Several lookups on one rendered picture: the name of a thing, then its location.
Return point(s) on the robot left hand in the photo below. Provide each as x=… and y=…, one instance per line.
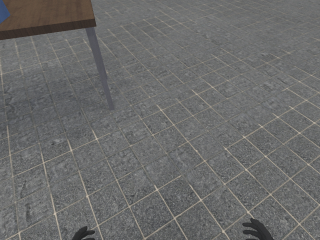
x=83, y=232

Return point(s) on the carton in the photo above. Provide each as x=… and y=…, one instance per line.
x=4, y=13

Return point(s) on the robot right hand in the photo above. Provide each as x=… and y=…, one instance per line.
x=262, y=233

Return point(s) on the table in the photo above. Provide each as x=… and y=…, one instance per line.
x=37, y=17

